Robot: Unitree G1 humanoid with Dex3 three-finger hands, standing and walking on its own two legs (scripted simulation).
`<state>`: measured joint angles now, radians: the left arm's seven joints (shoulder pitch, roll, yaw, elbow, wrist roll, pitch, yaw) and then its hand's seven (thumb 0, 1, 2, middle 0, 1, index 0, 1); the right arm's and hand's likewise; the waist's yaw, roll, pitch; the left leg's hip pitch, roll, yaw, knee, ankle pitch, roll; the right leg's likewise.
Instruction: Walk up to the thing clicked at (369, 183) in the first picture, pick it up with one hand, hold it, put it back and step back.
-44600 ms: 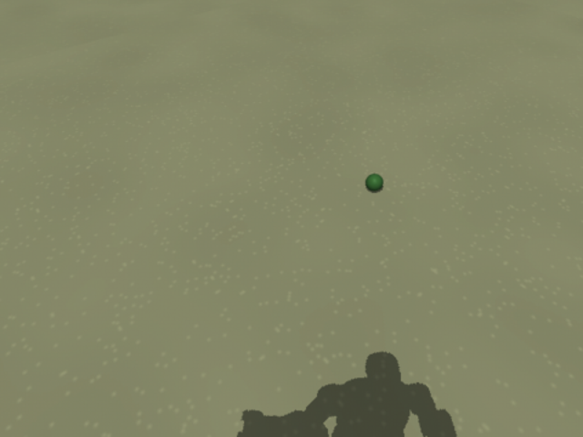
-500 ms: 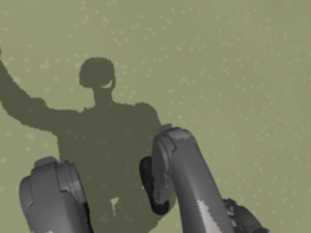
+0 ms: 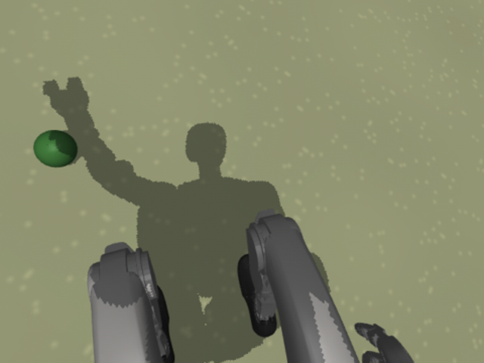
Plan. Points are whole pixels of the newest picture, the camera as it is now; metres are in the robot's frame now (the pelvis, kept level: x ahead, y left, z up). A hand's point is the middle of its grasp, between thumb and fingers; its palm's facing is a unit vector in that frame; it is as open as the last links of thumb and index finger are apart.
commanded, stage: go down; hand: left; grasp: from above
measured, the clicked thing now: (56, 148) +0.57 +0.30 -0.37
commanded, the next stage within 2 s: approach in 1.72 s
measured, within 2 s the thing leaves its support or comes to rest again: neither
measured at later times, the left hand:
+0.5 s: hand out of the picture +0.52 +0.35 +0.02, palm faces -0.42 -0.09 -0.90, open 13.9 cm
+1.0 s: hand out of the picture +0.52 +0.36 +0.05, palm faces -0.42 -0.08 -0.91, open 14.0 cm
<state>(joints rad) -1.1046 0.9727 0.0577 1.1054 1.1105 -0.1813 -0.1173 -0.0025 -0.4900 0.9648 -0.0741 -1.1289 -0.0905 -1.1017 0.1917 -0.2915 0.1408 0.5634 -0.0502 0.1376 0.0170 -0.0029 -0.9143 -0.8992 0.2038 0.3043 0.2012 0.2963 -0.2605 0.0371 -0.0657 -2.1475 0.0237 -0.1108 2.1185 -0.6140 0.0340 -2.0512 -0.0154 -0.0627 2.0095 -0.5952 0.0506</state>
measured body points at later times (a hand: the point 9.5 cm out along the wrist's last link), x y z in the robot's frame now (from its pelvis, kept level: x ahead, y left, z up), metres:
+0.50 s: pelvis +0.01 -0.01 +0.06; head +0.23 +0.05 +0.44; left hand +0.54 +0.35 +0.07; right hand +0.06 -0.28 -0.05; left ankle +0.09 +0.11 -0.38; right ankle +0.12 -0.14 -0.38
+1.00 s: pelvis +0.01 +0.00 +0.09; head +0.23 +0.06 +0.48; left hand +0.54 +0.36 +0.10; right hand +0.06 -0.27 -0.02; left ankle +0.09 +0.11 -0.38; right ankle +0.12 -0.14 -0.38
